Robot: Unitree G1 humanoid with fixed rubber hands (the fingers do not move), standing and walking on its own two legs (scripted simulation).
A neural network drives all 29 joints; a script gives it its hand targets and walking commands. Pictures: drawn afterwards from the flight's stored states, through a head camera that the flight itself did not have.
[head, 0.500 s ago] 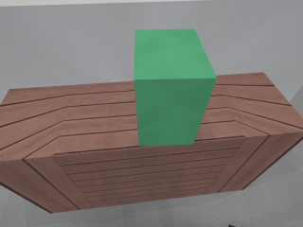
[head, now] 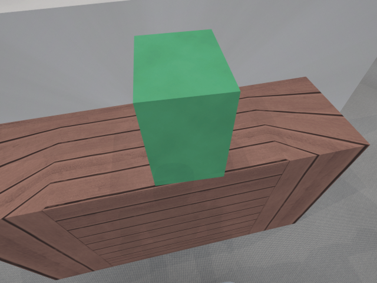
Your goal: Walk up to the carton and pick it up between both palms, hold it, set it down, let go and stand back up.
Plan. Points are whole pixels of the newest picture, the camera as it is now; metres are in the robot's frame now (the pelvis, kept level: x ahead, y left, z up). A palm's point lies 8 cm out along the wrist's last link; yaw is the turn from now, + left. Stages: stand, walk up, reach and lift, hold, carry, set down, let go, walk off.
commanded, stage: walk up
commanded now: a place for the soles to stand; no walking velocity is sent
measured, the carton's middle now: (182, 111) +0.50 +0.03 +0.07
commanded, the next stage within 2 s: reach and lift in 1.06 s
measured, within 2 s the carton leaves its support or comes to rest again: neither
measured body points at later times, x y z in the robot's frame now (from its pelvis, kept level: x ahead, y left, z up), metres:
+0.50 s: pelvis +0.03 +0.00 +0.00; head +0.04 +0.00 +0.45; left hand +0.11 +0.23 -0.14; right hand +0.06 -0.25 -0.14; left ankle -0.04 +0.10 -0.72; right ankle +0.02 -0.10 -0.72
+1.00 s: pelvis +0.02 +0.00 +0.01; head +0.03 -0.01 +0.46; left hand +0.08 +0.24 -0.14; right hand +0.03 -0.25 -0.15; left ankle -0.04 +0.10 -0.72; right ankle +0.02 -0.10 -0.72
